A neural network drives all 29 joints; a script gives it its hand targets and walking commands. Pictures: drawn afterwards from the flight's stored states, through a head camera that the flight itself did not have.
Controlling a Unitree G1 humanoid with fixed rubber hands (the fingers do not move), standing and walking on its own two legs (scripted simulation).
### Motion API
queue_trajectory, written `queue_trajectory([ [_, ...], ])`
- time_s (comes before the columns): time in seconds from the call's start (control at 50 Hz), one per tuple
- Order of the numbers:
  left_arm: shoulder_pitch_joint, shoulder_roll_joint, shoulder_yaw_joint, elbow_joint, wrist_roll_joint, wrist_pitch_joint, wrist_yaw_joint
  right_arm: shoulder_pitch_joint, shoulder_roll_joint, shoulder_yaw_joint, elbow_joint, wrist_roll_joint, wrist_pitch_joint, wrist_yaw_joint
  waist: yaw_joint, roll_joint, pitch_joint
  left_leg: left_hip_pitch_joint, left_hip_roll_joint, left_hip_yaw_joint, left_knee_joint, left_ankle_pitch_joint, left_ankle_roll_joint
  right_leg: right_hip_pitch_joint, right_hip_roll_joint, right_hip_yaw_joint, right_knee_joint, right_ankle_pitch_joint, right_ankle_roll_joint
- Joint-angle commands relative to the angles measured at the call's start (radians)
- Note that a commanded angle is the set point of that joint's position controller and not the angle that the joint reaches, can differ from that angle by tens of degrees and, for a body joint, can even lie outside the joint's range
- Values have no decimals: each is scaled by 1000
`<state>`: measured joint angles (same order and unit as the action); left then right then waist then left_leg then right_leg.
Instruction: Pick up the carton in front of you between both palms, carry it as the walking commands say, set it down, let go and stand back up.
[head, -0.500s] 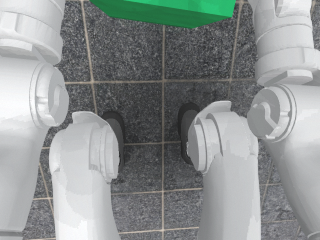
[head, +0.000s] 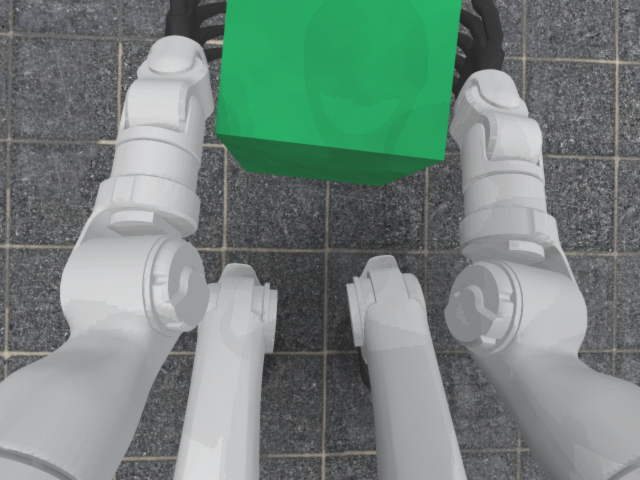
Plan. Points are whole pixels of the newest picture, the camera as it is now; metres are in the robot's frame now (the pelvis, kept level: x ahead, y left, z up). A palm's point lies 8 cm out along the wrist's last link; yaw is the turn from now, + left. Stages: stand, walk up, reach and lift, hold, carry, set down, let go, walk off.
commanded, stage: reach and lift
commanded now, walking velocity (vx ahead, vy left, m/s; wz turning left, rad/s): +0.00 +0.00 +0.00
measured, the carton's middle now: (328, 85) +0.54 -0.03 -0.15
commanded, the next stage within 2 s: none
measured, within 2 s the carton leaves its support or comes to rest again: neither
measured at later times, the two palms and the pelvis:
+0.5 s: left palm (117, 13) +0.50 +0.12 +0.06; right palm (557, 43) +0.48 -0.17 +0.06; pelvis +0.01 +0.00 +0.11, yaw +0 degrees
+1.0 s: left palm out of the picture +0.44 +0.13 +0.22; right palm out of the picture +0.43 -0.17 +0.22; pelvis +0.06 +0.00 +0.25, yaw +0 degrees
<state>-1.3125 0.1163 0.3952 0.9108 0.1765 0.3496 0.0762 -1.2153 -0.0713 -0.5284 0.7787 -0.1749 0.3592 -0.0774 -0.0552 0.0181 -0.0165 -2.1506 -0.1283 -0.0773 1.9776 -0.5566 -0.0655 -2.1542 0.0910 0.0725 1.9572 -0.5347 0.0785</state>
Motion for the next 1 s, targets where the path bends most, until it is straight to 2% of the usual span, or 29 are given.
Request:
queue_trajectory([
  [0.0, -554, -1014, -263, 18, -66, -15, -254, -663, 952, 386, 29, 75, 2, 294, -32, 45, -906, 465, -53, 162, -267, 106, 46, 498, 64, -184, -245, 139, -55],
  [0.12, -597, -1035, -255, -18, -50, -2, -263, -707, 1002, 406, -6, 69, 15, 296, -16, 18, -1054, 559, -55, 167, -352, 80, 48, 620, 66, -182, -333, 116, -52],
  [0.24, -569, -1119, -349, -112, -90, 32, -283, -672, 1096, 512, -83, 118, 53, 305, -4, -4, -1252, 693, -56, 178, -419, 148, 42, 807, 69, -185, -396, 191, -40],
  [0.34, -478, -1180, -442, -185, -136, 49, -297, -567, 1150, 592, -125, 153, 71, 311, -2, -6, -1303, 785, -57, 175, -474, 238, 33, 926, 71, -174, -450, 292, -32],
  [0.46, -335, -1226, -496, -209, -149, 40, -297, -411, 1186, 632, -122, 159, 57, 308, 0, 9, -1207, 868, -56, 151, -562, 293, 25, 998, 72, -149, -534, 352, -34],
  [0.66, -113, -1253, -487, -185, -105, -3, -276, -193, 1203, 626, -82, 118, 11, 301, 11, 8, -997, 1041, -51, 98, -756, 290, 32, 1118, 71, -107, -724, 325, -47],
  [0.98, 202, -1288, -591, -278, -95, -26, -273, 128, 1227, 711, -138, 100, -15, 304, 23, -1, -798, 1422, -14, 28, -1085, 389, 43, 1485, 47, -40, -1049, 401, -65],
])
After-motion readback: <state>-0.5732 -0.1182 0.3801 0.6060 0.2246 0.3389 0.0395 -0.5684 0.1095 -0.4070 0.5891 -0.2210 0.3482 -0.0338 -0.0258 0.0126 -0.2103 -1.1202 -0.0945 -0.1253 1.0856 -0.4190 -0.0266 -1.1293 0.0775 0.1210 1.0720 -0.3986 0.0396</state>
